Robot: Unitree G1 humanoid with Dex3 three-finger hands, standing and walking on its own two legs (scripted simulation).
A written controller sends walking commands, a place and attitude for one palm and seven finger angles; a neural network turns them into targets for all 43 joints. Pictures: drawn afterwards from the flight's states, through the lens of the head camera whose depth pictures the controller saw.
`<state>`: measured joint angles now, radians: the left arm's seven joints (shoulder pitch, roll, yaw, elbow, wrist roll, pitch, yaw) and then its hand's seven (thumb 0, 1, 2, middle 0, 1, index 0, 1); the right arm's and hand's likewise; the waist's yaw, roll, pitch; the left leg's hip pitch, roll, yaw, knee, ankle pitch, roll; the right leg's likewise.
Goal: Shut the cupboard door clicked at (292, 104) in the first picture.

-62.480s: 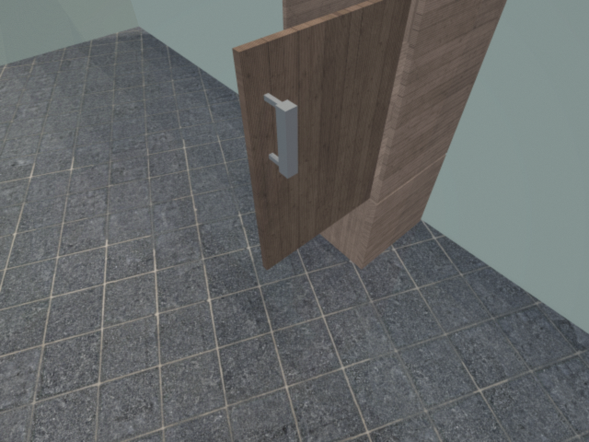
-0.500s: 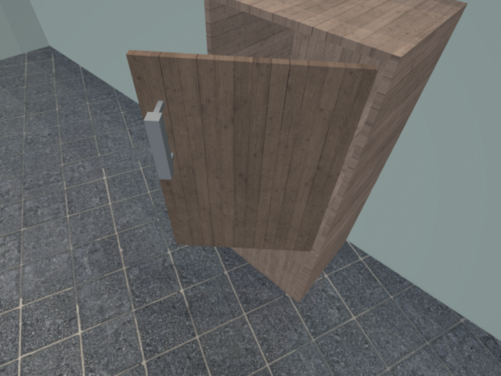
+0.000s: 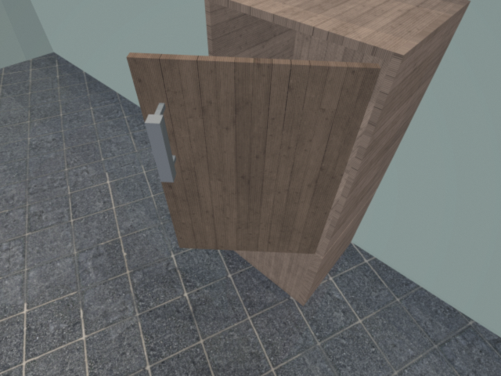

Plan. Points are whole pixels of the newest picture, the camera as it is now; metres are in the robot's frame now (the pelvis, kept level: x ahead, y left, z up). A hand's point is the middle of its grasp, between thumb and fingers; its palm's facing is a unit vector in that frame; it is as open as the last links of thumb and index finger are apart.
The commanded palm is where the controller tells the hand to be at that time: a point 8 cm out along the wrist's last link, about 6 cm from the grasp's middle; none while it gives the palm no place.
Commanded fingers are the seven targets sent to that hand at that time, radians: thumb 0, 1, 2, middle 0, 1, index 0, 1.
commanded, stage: look again from close up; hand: left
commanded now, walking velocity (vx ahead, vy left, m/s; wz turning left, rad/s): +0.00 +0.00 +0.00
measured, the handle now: (164, 143) +0.50 +0.20 +0.10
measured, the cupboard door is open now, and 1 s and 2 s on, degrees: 39 39 39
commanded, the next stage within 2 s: shuffle to correct the standing spot in 0.26 s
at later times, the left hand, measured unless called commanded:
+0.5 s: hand out of the picture +0.01 +0.18 -0.18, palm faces +0.00 -0.99 -0.17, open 7.4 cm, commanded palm none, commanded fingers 0.00 0.90 0.90 -0.20 -0.30 -0.20 -0.30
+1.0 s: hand out of the picture +0.06 +0.22 -0.18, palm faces -0.04 -0.98 -0.22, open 7.4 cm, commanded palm none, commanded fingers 0.00 0.90 0.90 -0.20 -0.30 -0.20 -0.30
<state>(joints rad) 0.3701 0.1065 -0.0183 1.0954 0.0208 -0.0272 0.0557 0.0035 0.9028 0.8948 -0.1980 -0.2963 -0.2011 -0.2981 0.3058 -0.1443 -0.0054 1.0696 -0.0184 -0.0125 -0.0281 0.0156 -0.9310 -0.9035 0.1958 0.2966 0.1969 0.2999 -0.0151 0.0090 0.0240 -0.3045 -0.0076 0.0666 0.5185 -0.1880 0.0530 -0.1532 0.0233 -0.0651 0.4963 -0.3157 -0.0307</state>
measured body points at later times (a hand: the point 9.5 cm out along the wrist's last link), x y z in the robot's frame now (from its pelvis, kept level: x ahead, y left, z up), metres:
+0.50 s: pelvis +0.01 +0.01 +0.00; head +0.00 +0.03 +0.45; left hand +0.01 +0.23 -0.17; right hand +0.04 -0.22 -0.14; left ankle +0.06 +0.08 -0.73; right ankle -0.03 -0.10 -0.73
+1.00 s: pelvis +0.05 +0.04 +0.00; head +0.07 +0.04 +0.45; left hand +0.06 +0.27 -0.16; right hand +0.06 -0.19 -0.16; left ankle +0.06 +0.08 -0.73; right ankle -0.03 -0.10 -0.73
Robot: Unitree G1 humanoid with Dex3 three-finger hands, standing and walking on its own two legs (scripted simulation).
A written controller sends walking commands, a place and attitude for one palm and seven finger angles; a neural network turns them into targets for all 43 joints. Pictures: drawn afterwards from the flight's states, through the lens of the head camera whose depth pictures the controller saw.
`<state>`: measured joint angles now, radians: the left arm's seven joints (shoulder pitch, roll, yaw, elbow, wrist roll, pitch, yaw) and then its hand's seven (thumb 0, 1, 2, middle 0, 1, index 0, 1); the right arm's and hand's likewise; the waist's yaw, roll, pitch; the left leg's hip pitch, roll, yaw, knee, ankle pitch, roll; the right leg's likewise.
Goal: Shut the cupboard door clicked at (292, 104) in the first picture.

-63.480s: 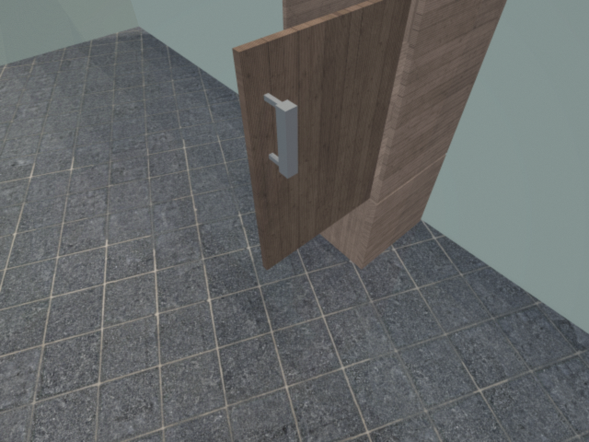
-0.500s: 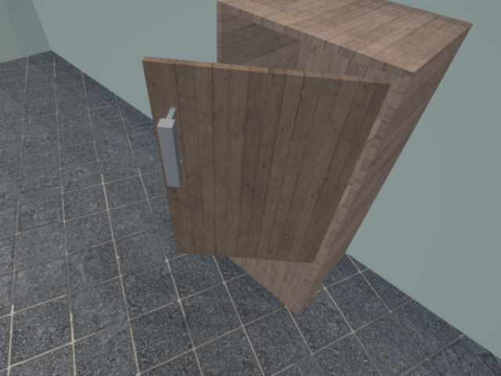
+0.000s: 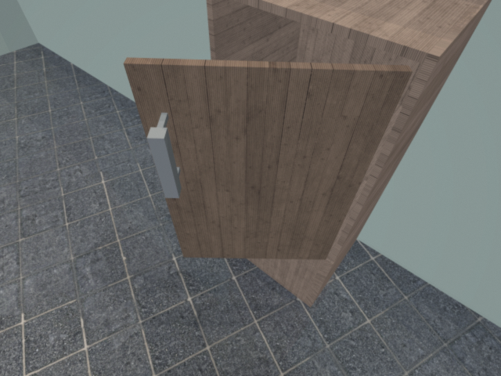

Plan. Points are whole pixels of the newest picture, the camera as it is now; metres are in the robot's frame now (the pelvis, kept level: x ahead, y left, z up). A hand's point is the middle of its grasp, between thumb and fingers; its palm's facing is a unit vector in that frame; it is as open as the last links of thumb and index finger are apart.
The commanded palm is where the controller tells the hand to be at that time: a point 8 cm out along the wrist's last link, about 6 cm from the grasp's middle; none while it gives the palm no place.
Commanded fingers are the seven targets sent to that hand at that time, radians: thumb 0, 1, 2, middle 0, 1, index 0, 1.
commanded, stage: come to a stop and stand still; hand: left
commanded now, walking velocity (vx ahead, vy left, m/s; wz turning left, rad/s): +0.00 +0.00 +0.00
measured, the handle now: (168, 156) +0.44 +0.17 +0.10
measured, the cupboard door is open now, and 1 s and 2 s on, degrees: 39 39 39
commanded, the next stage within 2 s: look again from close up in 0.54 s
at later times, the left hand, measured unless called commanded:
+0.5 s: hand out of the picture -0.02 +0.17 -0.17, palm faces -0.01 -0.98 -0.19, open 7.4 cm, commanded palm none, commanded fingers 0.00 0.90 0.90 -0.20 -0.30 -0.20 -0.30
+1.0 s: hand out of the picture -0.02 +0.17 -0.17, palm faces -0.01 -0.98 -0.21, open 7.4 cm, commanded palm none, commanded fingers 0.00 0.90 0.90 -0.20 -0.30 -0.20 -0.30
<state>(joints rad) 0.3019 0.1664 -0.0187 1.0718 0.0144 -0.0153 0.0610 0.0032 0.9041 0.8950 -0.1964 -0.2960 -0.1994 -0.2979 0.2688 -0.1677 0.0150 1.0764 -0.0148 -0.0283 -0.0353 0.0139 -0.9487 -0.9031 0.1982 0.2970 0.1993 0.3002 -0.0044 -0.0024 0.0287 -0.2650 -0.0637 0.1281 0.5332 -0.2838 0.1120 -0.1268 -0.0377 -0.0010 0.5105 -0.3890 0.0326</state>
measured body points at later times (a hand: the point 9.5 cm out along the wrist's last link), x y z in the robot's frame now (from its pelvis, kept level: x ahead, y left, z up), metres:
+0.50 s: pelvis -0.01 -0.01 +0.01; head +0.01 +0.01 +0.46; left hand -0.02 +0.22 -0.16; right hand +0.01 -0.24 -0.14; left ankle +0.00 +0.04 -0.73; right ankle -0.07 -0.14 -0.73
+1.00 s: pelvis -0.02 -0.02 +0.01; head +0.00 +0.00 +0.46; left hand -0.02 +0.22 -0.15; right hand +0.02 -0.26 -0.14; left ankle +0.00 +0.04 -0.73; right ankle -0.07 -0.14 -0.73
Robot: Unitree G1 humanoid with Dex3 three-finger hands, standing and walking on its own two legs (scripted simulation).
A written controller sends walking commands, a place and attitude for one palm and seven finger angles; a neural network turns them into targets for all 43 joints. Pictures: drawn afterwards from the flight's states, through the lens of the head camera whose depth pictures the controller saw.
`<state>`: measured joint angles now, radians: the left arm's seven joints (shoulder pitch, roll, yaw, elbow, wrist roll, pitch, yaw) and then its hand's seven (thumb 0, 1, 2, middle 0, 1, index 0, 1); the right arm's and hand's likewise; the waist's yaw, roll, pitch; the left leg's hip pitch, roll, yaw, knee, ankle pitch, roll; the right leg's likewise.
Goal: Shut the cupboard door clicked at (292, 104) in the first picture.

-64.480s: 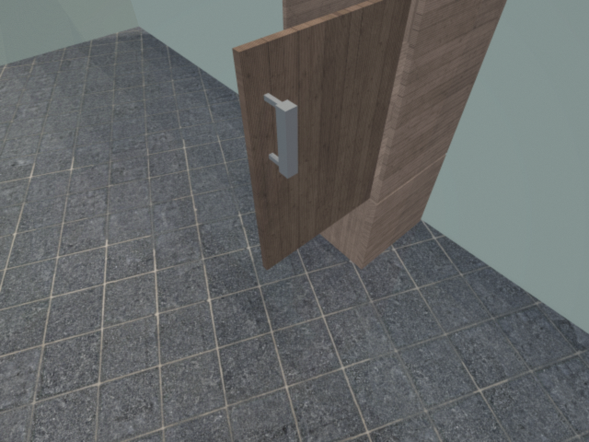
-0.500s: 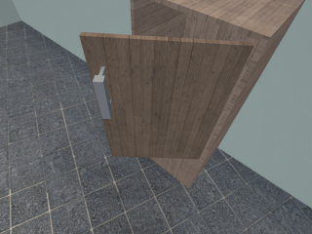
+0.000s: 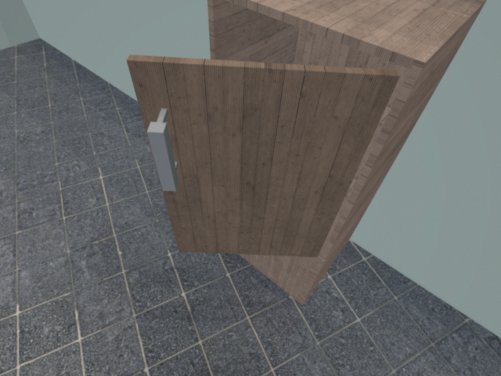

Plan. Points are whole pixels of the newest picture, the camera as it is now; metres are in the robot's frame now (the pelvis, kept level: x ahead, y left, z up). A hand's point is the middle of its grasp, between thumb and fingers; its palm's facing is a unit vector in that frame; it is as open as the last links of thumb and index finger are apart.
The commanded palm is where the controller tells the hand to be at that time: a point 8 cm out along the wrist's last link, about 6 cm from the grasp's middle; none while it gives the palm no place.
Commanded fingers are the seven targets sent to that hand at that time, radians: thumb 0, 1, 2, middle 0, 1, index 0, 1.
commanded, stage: look again from close up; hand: left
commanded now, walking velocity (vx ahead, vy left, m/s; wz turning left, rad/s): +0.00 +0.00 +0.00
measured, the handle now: (167, 150) +0.46 +0.19 +0.09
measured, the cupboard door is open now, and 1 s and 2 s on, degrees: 39 39 39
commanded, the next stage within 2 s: raise the hand and make a fist in 0.16 s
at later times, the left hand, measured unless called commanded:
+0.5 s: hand (137, 312) +0.20 +0.18 +0.01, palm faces +0.23 -0.97 -0.07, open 7.0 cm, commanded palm +0.10 +0.23 -0.05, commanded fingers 0.00 0.90 0.90 -0.42 -0.54 -0.42 -0.54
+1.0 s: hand (150, 321) +0.20 +0.17 -0.01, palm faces -0.04 -1.00 -0.01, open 4.6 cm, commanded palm +0.15 +0.23 +0.01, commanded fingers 0.00 0.90 0.90 -0.88 -1.04 -0.88 -1.04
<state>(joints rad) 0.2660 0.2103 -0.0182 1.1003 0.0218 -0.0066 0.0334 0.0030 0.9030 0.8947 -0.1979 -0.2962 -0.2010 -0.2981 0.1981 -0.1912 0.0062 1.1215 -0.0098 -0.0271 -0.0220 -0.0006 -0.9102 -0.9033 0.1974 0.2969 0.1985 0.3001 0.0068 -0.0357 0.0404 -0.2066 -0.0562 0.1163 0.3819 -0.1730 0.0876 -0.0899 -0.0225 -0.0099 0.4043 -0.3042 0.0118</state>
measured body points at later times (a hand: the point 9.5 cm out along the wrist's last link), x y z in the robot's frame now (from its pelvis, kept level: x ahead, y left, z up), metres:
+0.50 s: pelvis -0.02 -0.03 -0.03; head -0.03 -0.04 +0.42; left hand +0.18 +0.23 +0.02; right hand +0.12 -0.27 -0.13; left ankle +0.03 +0.06 -0.74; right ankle +0.02 -0.11 -0.74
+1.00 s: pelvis +0.00 -0.04 -0.06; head +0.05 -0.04 +0.38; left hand +0.19 +0.22 -0.01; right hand +0.21 -0.25 -0.14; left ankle +0.02 +0.06 -0.74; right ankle +0.01 -0.11 -0.74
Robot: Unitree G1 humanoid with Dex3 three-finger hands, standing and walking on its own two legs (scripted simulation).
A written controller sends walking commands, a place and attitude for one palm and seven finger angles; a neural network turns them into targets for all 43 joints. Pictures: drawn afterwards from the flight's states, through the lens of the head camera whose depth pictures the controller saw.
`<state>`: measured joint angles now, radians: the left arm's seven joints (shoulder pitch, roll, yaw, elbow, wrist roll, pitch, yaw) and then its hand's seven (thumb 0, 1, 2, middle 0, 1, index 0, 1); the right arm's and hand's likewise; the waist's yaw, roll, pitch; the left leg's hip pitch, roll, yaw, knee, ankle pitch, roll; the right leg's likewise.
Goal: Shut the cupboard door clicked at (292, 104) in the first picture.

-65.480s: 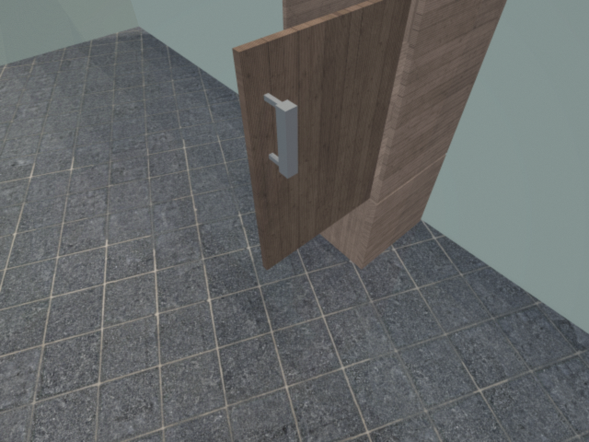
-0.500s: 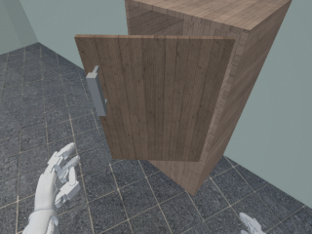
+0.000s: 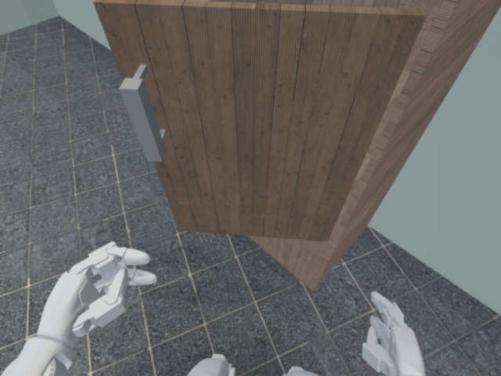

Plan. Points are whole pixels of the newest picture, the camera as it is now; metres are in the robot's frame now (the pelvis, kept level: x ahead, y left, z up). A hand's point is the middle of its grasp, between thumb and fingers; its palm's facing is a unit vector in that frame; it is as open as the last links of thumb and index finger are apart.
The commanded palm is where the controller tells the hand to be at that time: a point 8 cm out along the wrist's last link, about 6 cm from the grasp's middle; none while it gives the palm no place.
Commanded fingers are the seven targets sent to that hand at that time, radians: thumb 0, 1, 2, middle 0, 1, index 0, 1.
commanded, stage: raise the hand and make a fist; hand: left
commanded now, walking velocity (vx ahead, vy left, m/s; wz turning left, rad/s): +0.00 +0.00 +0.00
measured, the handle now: (149, 114) +0.48 +0.20 +0.15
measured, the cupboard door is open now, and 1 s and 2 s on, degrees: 39 39 39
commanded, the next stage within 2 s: bring the fist close to the handle in 1.18 s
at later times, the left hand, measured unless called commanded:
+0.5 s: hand (60, 278) +0.21 +0.24 +0.13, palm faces +0.03 -1.00 -0.05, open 3.1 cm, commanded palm +0.18 +0.28 +0.13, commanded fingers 0.00 0.90 0.90 -1.30 -1.50 -1.30 -1.50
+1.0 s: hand (82, 266) +0.22 +0.21 +0.14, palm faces -0.01 -1.00 -0.03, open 3.1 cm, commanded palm +0.20 +0.27 +0.16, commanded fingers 0.00 0.90 0.90 -1.30 -1.50 -1.30 -1.50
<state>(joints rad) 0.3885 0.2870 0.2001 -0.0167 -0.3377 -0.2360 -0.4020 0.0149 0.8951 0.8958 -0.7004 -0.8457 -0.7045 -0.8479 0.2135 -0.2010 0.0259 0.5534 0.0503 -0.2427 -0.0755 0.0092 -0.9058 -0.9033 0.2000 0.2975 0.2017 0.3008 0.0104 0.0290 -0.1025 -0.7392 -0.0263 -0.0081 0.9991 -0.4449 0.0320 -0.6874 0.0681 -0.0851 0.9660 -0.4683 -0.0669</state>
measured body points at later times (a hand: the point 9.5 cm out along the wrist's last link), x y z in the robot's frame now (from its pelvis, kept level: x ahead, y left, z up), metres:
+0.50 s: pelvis +0.00 +0.05 +0.02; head +0.01 +0.05 +0.47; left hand +0.20 +0.29 +0.13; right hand +0.20 -0.17 -0.03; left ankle +0.03 +0.10 -0.68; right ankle +0.01 -0.07 -0.68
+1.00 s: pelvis +0.00 +0.03 +0.04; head -0.01 +0.02 +0.49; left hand +0.22 +0.27 +0.15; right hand +0.18 -0.20 -0.02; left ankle +0.03 +0.10 -0.68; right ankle +0.01 -0.07 -0.68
